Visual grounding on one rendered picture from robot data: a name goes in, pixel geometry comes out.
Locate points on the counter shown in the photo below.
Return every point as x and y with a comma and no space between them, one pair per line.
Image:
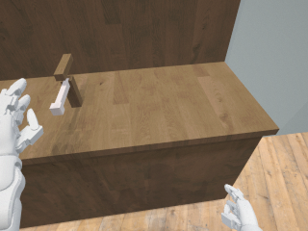
153,118

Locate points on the left robot forearm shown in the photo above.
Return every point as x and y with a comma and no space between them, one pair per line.
12,183

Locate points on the tap lever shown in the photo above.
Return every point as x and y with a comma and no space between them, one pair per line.
57,108

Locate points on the robot right hand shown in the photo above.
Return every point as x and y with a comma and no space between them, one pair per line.
243,213

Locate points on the robot left hand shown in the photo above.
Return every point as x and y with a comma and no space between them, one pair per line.
11,115

